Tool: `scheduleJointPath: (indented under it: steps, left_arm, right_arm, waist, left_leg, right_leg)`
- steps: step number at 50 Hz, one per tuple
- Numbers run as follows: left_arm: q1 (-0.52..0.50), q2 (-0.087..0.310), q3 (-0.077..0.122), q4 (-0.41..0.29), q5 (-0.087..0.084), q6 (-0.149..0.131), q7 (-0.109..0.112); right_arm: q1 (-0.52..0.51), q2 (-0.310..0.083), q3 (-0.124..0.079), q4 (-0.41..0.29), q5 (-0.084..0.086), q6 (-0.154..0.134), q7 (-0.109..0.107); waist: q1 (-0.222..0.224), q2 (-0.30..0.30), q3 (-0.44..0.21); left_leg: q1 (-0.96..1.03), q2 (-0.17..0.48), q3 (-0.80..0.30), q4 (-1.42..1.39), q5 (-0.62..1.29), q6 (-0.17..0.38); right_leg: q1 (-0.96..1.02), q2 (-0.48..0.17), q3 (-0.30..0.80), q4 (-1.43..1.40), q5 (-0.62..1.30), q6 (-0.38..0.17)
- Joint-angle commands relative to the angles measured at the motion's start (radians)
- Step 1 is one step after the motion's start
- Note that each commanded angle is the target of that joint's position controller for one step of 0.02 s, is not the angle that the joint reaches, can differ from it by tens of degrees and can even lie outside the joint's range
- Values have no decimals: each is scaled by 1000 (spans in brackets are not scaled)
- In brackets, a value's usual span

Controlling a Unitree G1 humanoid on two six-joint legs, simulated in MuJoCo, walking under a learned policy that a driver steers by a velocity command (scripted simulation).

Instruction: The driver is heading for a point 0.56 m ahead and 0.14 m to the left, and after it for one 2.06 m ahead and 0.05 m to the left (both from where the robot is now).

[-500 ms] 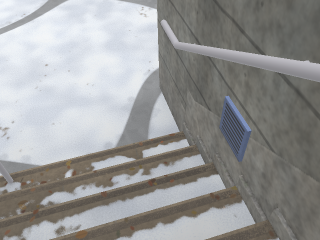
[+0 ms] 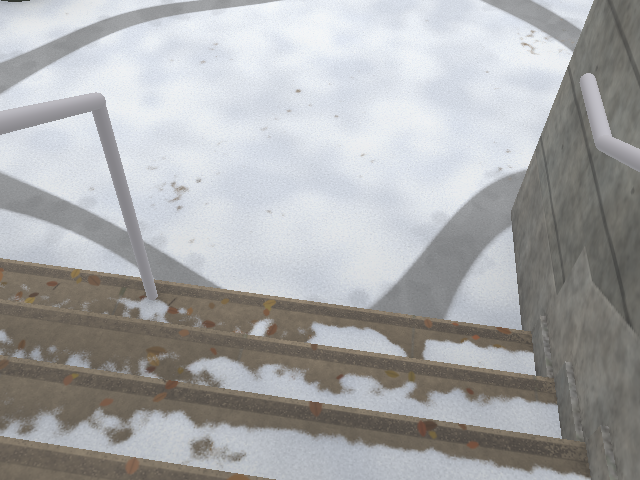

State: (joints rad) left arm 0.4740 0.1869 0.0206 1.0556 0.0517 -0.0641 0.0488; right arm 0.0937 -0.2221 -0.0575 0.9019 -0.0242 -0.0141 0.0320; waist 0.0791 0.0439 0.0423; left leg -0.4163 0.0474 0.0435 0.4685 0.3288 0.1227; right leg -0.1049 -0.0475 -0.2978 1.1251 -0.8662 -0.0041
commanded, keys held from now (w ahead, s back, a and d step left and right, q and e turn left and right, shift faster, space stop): w+q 0.68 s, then w+e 0.32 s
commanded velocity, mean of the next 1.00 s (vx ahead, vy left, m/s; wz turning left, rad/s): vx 0.50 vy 0.00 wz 0.41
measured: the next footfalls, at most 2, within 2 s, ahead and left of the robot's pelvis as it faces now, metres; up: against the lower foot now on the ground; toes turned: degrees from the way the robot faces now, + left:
left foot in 0.02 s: +0.16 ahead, +0.07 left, -0.16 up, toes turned +5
right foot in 0.60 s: +0.47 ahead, -0.06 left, -0.33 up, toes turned +24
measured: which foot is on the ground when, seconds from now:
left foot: up 0.00-0.00, down 0.02-0.62, up 0.64-1.00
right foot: down 0.00-0.02, up 0.04-0.58, down 0.60-1.00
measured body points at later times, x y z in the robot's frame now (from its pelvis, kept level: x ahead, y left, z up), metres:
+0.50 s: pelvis +0.25 +0.01 -0.11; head +0.23 +0.02 +0.34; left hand +0.34 +0.30 -0.22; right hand +0.27 -0.25 -0.25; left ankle +0.12 +0.07 -0.79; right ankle +0.43 -0.10 -0.81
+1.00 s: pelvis +0.49 +0.03 -0.24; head +0.49 +0.02 +0.21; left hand +0.29 +0.18 -0.37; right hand +0.74 -0.11 -0.36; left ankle +0.58 +0.23 -0.90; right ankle +0.43 -0.08 -0.95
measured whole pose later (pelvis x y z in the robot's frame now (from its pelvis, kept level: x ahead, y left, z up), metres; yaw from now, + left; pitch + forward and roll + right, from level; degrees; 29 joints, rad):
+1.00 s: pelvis +0.49 +0.03 -0.24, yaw +22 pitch -1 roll +0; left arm 0.64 0.16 0.00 1.02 0.02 -0.06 0.03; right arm 0.06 -0.20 -0.04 0.93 -0.05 0.00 0.01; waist 0.08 0.03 -0.02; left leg -0.71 0.04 -0.05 0.94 0.17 0.03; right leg -0.13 0.09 0.02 0.66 -0.52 -0.08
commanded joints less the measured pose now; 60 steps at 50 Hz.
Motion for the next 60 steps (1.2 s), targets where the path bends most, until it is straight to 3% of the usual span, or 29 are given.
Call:
scheduleJointPath:
  steps: [1, 2, 3, 4, 5, 6, 7, 8, 9, 11, 13, 16, 21, 25, 28, 29, 30, 31, 32, 34, 35, 37, 38, 41, 44, 46, 52, 56, 60]
  left_arm:
    - [63, 154, 33, 14, 2, 28, 15]
    - [74, 116, 30, -6, -5, 23, 4]
    - [98, 94, 23, -80, -44, 18, -3]
    - [-5, 131, 25, -152, -53, 10, -7]
    - [-136, 109, 14, -230, -46, 2, -6]
    - [-189, 159, 27, -189, -5, 11, -2]
    - [-129, 123, 22, -197, 1, 23, -10]
    - [-121, 126, 28, -172, 9, 37, -6]
    - [-159, 102, 24, -188, 3, 55, -10]
    - [-164, 71, 14, -189, 33, 66, -27]
    - [-47, 113, 33, -128, 0, 68, -35]
    - [-307, 137, 55, -226, -4, 59, -50]
    - [-430, 111, 48, -274, 12, 52, -75]
    - [-500, 108, 37, -331, -32, 32, -72]
    - [-368, 111, 34, -290, -76, 1, -54]
    - [-200, 123, 44, -233, -66, 4, -48]
    - [-16, 146, 57, -178, -67, 10, -33]
    - [137, 194, 70, -125, -61, 16, -30]
    - [120, 214, 60, -139, -35, 13, -47]
    - [110, 205, 64, -163, -52, 13, -60]
    - [62, 174, 64, -160, -55, 15, -45]
    - [30, 111, 21, -139, -7, -7, -54]
    - [15, 92, 7, -117, -12, -29, -52]
    - [-64, 107, -12, -131, -54, -44, -48]
    - [-15, 161, 7, -121, -52, -28, -36]
    - [131, 86, -7, -72, -57, -16, -24]
    - [293, 126, 19, -65, -6, -10, -2]
    - [166, 69, 13, -100, -35, -16, -37]
    - [153, 95, 16, -86, -16, 24, 5]
  right_arm:
    - [358, -85, -37, 91, -6, -6, -16]
    - [414, -180, -59, 117, -16, -8, -8]
    - [448, -220, -57, 96, 15, -4, -2]
    - [481, -225, -57, 76, 54, 8, -8]
    - [479, -246, -56, 75, 31, 23, -38]
    - [371, -153, -30, 59, 21, 26, -45]
    - [353, -171, -27, 51, 7, 18, -51]
    - [304, -91, 1, 58, -6, -6, -40]
    - [255, -101, 7, 30, 1, -20, -39]
    - [241, -148, -4, 36, 13, -26, -53]
    - [277, -170, -25, 35, 15, -29, -49]
    - [357, -72, -7, 54, 39, -32, -65]
    - [363, -92, -1, -7, -3, -33, -73]
    - [396, -122, 3, -8, -25, -13, -85]
    - [377, -106, 13, 1, -28, 2, -107]
    - [348, -121, 11, 11, -17, 0, -101]
    - [342, -132, 4, 15, -2, -6, -88]
    - [358, -95, -6, 20, 12, -16, -72]
    - [525, -43, 3, -6, 62, -21, -78]
    - [447, -85, 6, -17, 33, -12, -93]
    - [287, -123, -7, -25, -12, 5, -86]
    - [161, -87, -1, -42, -15, 34, -70]
    - [164, -51, 7, -31, -13, 27, -62]
    - [111, -53, 3, -31, -31, 25, -34]
    - [145, -36, 6, 29, -24, 33, -28]
    - [-9, -45, 2, -1, -35, 19, -22]
    - [-310, -63, -4, -112, -15, -36, -12]
    - [-285, 19, 21, -138, 7, -30, 22]
    - [-55, -26, 17, -80, 20, -59, -24]
  waist:
    - [-178, -11, -66]
    - [-181, 205, -87]
    - [-150, 243, -272]
    - [-226, 139, -406]
    - [-233, 161, -348]
    - [-184, -92, -151]
    - [-139, 45, -124]
    - [-70, -85, -11]
    - [-42, -75, 58]
    - [-21, 8, 4]
    - [11, 37, -61]
    - [-72, 4, 15]
    - [-120, 10, 31]
    - [-186, 50, 74]
    - [-171, 47, 68]
    - [-94, 35, 11]
    - [-2, -33, -45]
    - [40, -165, -116]
    - [-87, -327, -239]
    - [-47, -294, -223]
    - [-25, -236, -106]
    - [-59, -126, 107]
    - [-117, -79, 139]
    - [-177, -163, 93]
    - [-181, -162, -17]
    - [-93, -128, 32]
    - [72, -124, 107]
    - [98, -66, 67]
    - [43, -74, 79]
  left_leg:
    - [427, -48, 63, -147, -45, 42]
    - [655, 34, -10, 5, 260, 112]
    - [1005, 207, -256, 361, 580, 230]
    - [1029, 290, -422, 212, 350, 299]
    - [942, 372, -617, -15, -160, 358]
    - [683, 280, -521, -85, -489, 257]
    - [508, 330, -617, -72, -520, 299]
    - [296, 258, -530, -38, -509, 240]
    - [69, 184, -462, -82, -484, 217]
    - [-65, 104, -400, -92, -241, 197]
    - [-28, 96, -390, -39, -88, 192]
    - [66, 15, -441, 33, -627, 172]
    - [17, -17, -541, 179, -750, 182]
    - [67, -58, -549, 314, -673, 161]
    - [131, -91, -530, 484, -554, 128]
    - [13, -122, -481, 635, -439, 113]
    - [-34, -190, -387, 884, -442, 84]
    - [-274, -283, -272, 1289, -937, 41]
    - [-530, -243, -194, 1594, -1237, 24]
    - [-747, -165, -90, 1744, -1029, 17]
    - [-776, -128, -98, 1665, -865, 11]
    - [-678, -110, -188, 1434, -788, -7]
    - [-646, -92, -248, 1196, -611, -18]
    - [-363, -75, -104, 694, -352, -60]
    - [-228, -44, -48, 682, -126, -58]
    - [-411, 5, -116, 566, -77, -66]
    - [-675, 22, -157, 277, -155, -122]
    - [-25, -44, -16, -5, 163, -121]
    - [114, 26, -98, -304, 244, -128]
  right_leg:
    - [-140, -152, 148, 340, 973, -126]
    - [-445, 2, 77, 814, 178, -91]
    - [-840, 14, 192, 1039, -48, -62]
    - [-955, -18, 251, 981, 28, -34]
    - [-1099, 10, 271, 909, 89, -6]
    - [-1033, -58, 318, 708, 232, -19]
    - [-965, -57, 329, 678, 216, -15]
    - [-888, -100, 377, 440, 455, 0]
    - [-758, -82, 363, 263, 566, 19]
    - [-540, -46, 312, 74, 712, 53]
    - [-491, -46, 320, 94, 864, 35]
    - [-647, -46, 383, -234, 1187, 18]
    - [-564, 27, 393, -334, 1215, 26]
    - [-480, 57, 413, -528, 1086, 48]
    - [-288, -10, 450, -840, 1187, 14]
    - [-35, 18, 355, -774, 1276, 13]
    - [152, 4, 356, -854, 1299, 16]
    - [396, -93, 431, -738, 1403, -26]
    - [636, -266, 516, -363, 1695, -19]
    - [480, -368, 691, -527, 1126, -110]
    - [273, -362, 805, -713, 704, -161]
    - [-111, -297, 751, -731, 779, -189]
    - [-193, -213, 648, -681, 858, -143]
    - [-380, -130, 543, -770, 1049, -171]
    - [-286, -138, 544, -710, 1144, -181]
    - [-61, -122, 615, -653, 986, -212]
    - [218, -123, 794, -565, 788, -296]
    - [-210, 18, 596, -495, 665, -192]
    - [-69, 69, 592, -151, 786, -155]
